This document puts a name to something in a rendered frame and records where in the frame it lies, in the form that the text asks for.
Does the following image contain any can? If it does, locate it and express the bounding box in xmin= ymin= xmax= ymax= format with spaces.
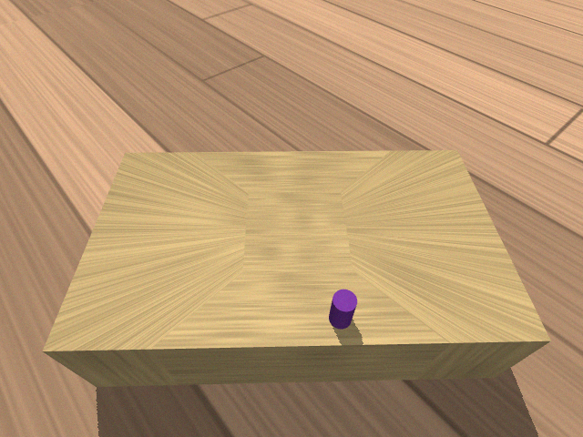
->
xmin=329 ymin=290 xmax=357 ymax=329

